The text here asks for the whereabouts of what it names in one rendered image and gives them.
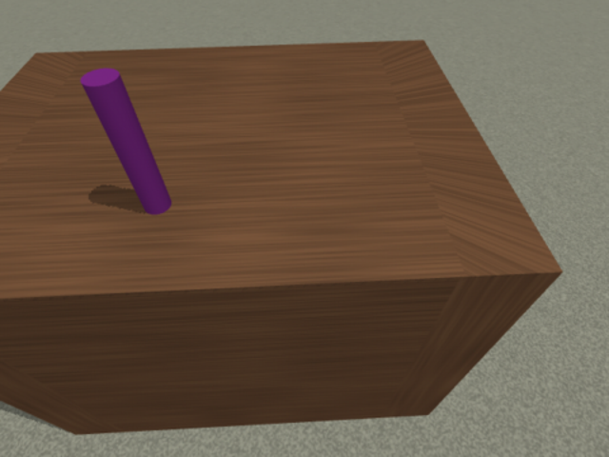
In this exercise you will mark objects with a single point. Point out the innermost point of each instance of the can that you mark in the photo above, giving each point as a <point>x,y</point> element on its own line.
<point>107,93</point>

